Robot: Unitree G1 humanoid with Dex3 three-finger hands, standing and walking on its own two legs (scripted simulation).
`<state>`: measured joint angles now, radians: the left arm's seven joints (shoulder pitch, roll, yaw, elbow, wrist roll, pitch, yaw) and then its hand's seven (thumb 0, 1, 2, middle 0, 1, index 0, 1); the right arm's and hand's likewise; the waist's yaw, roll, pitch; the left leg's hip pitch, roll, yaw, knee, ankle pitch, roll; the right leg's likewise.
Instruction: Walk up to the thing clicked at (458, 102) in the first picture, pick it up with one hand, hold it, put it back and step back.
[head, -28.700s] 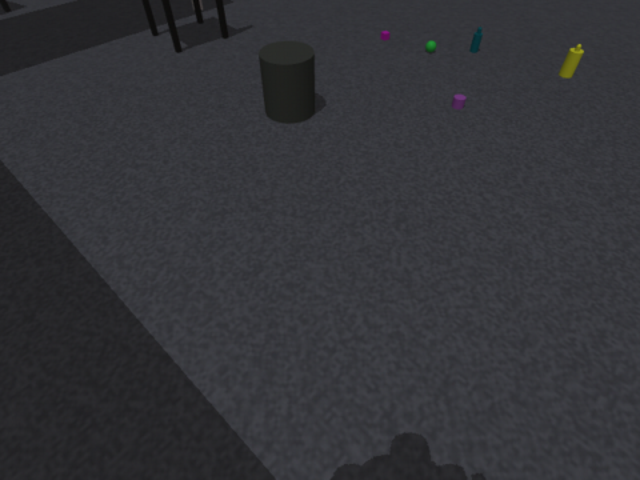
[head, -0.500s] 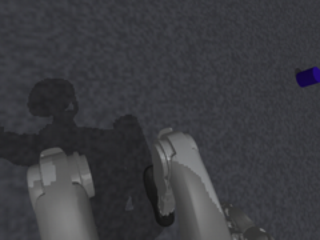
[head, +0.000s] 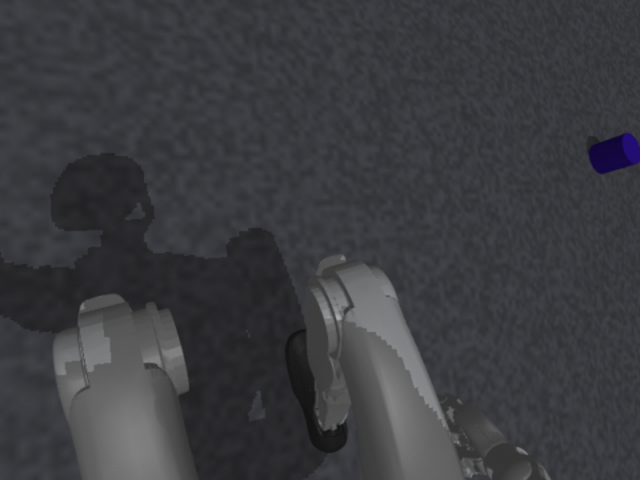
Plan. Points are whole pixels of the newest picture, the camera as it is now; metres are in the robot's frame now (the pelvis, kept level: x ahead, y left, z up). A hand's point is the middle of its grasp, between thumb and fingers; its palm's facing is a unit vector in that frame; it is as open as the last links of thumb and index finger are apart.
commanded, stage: rise first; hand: left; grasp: from above
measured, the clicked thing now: out of the picture +0.46 +0.42 -0.28
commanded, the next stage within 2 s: none
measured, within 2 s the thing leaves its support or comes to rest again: neither
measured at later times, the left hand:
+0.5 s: hand out of the picture +0.41 +0.46 -0.17, palm faces -0.41 -0.18 -0.89, open 14.2 cm
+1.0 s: hand out of the picture +0.41 +0.46 -0.16, palm faces -0.42 -0.18 -0.89, open 14.2 cm
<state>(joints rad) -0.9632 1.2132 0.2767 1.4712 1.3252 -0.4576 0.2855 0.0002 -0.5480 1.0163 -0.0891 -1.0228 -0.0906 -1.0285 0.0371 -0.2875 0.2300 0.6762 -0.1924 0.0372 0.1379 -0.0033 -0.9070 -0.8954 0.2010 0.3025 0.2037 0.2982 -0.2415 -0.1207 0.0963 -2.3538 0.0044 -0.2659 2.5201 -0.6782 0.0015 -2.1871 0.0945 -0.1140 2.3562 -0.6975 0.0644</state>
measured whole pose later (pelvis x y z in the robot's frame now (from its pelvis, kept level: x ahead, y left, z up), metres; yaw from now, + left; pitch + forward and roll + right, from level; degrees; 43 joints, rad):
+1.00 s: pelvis +0.00 +0.00 +0.00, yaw +0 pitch +27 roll -16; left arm -0.98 1.23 0.27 1.44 1.32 -0.46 0.23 0.00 -0.57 1.03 -0.10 -1.01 -0.09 -1.02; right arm 0.05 -0.29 0.24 0.65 -0.19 0.06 0.13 0.00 -0.91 -0.89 0.20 0.30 0.20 0.30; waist -0.24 -0.12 0.11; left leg -2.36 0.00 -0.26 2.52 -0.67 0.01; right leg -2.18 0.09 -0.11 2.35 -0.69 0.06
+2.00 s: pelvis +0.00 +0.00 +0.00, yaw +0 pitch +28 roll -16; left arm -0.98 1.22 0.26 1.43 1.31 -0.45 0.22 0.00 -0.57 1.03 -0.10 -0.99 -0.09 -1.01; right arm 0.06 -0.29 0.24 0.65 -0.18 0.06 0.13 0.00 -0.90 -0.89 0.20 0.30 0.20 0.30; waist -0.25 -0.11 0.09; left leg -2.37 0.00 -0.25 2.51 -0.66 0.02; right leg -2.19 0.08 -0.11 2.35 -0.68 0.06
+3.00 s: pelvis +0.00 +0.00 +0.00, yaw +1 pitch +28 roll -15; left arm -0.97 1.20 0.26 1.41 1.31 -0.44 0.21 0.00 -0.56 1.02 -0.10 -1.02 -0.09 -1.02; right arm 0.08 -0.29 0.22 0.65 -0.17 0.06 0.13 0.00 -0.90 -0.89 0.20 0.30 0.20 0.30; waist -0.25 -0.09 0.08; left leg -2.37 0.00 -0.24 2.50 -0.66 0.01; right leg -2.20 0.07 -0.10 2.35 -0.68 0.06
